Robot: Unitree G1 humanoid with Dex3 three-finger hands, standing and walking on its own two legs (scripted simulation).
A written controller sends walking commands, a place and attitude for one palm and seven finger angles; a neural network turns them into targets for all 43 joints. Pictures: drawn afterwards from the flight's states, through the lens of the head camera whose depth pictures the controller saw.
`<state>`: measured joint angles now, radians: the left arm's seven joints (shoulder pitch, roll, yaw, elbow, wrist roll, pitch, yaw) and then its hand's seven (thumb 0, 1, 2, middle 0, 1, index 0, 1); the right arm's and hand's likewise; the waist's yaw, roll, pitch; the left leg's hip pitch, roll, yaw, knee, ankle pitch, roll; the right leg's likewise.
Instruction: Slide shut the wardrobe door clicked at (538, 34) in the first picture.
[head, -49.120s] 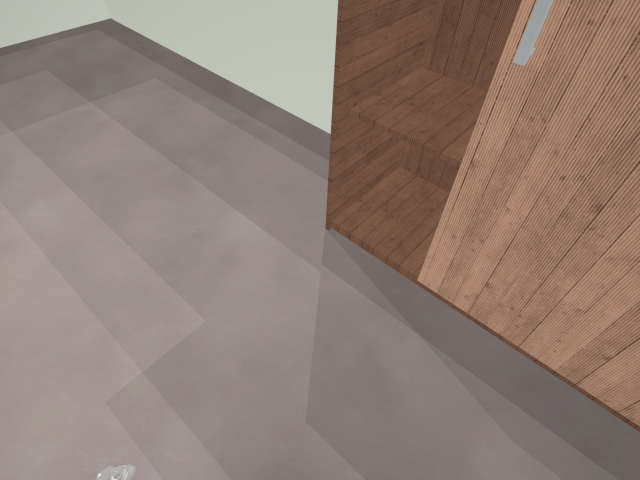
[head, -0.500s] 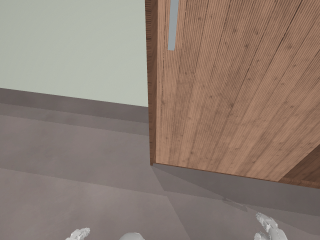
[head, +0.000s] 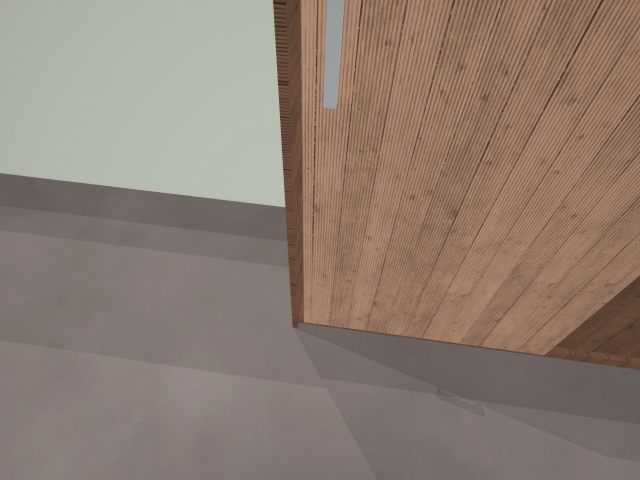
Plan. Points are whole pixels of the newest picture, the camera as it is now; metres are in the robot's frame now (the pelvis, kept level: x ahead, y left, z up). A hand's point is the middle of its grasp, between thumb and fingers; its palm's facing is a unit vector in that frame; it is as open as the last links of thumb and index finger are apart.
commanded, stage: let the arm hang, fingers relaxed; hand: right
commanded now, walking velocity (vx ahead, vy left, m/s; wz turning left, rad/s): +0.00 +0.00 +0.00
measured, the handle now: (337, 2) +0.65 +0.03 +0.27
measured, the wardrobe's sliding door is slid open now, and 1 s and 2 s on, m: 0.02 0.02 0.02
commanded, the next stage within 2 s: look to check the result in 0.42 s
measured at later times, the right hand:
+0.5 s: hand out of the picture +0.02 -0.18 -0.18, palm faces +0.00 +0.98 -0.18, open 7.3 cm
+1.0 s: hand out of the picture +0.03 -0.18 -0.18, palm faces +0.00 +0.98 -0.19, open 7.3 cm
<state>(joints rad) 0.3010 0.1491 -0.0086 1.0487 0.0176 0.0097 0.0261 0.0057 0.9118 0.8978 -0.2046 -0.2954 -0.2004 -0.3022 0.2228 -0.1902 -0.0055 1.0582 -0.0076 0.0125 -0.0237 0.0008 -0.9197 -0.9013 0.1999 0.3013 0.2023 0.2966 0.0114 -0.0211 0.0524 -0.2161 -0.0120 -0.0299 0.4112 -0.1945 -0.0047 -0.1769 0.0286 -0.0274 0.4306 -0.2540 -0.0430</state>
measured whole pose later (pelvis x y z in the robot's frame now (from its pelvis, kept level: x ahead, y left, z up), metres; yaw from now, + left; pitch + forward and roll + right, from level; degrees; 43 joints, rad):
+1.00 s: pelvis +0.02 -0.01 +0.00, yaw +1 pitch -1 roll +0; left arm 0.29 0.12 -0.01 1.13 0.01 -0.01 0.04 0.00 0.91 0.90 -0.20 -0.30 -0.20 -0.30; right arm 0.24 -0.14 0.00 1.15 -0.01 0.00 -0.04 0.01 -0.92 -0.90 0.20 0.30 0.20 0.30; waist 0.01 -0.01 0.06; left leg -0.16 0.00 -0.05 0.41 -0.23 -0.02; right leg -0.10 0.04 -0.05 0.39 -0.27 -0.06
